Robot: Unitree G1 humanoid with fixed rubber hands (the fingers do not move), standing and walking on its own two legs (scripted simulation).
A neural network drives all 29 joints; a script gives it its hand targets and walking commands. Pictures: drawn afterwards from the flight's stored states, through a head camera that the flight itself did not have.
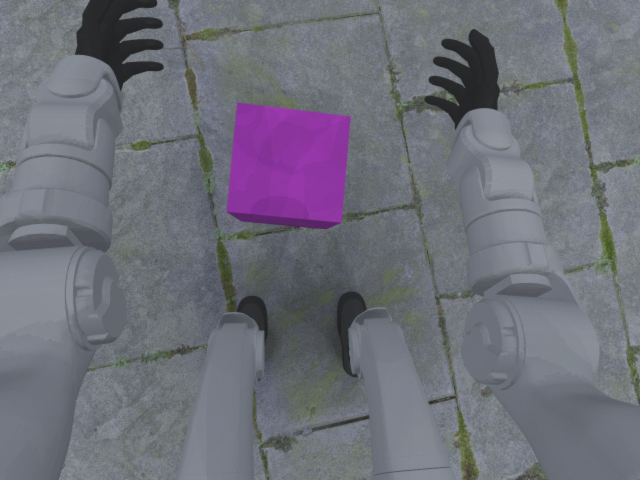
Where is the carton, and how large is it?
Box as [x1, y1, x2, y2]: [227, 102, 350, 228]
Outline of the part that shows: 237,102 227,211 240,220 318,228 327,228 341,222 350,116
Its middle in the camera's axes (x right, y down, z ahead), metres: -0.07 -0.14 +0.84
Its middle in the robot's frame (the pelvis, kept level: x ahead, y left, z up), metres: +0.51 +0.01 -0.52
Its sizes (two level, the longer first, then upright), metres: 0.210 0.200 0.250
